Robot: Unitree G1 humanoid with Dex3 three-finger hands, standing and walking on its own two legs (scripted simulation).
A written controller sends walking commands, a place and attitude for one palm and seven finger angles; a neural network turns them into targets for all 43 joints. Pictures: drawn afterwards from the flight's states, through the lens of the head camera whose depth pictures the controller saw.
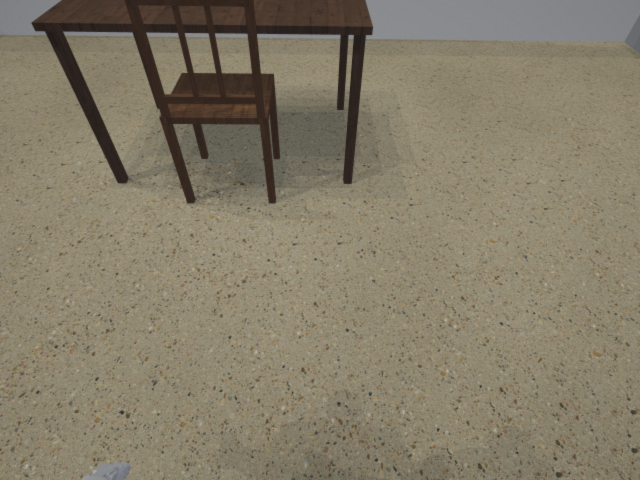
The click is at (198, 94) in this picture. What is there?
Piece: chair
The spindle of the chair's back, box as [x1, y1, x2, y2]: [172, 6, 198, 96]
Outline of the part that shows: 172,6 193,96 197,96 198,93 178,6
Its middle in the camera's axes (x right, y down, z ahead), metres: -0.47 -0.63 +1.32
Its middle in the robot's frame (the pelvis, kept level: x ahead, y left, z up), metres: +1.39 +0.53 -0.08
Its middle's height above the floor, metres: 0.68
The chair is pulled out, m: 0.00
